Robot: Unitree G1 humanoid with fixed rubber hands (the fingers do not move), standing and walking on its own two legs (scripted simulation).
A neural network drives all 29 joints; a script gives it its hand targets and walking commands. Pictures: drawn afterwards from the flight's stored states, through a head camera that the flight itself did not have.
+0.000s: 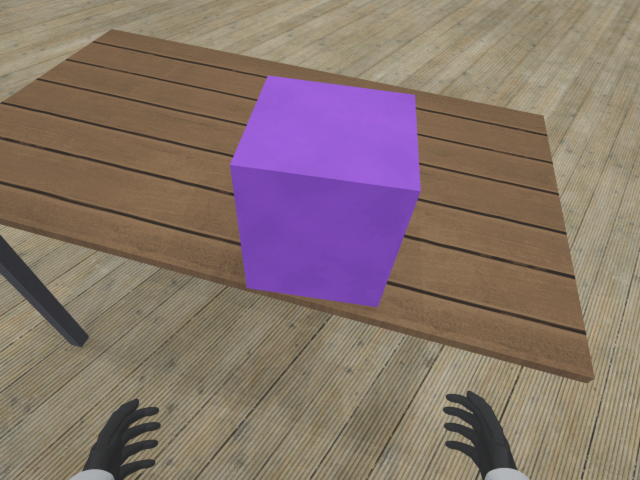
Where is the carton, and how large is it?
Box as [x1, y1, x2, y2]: [230, 76, 420, 306]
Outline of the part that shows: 268,76 230,163 246,285 249,288 377,306 420,191 414,95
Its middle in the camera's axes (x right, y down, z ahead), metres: +0.01 -0.07 +0.58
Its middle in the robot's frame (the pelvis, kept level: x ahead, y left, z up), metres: +0.49 +0.03 +0.06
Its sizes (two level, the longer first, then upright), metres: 0.210 0.200 0.250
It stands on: a table, 0.71 m high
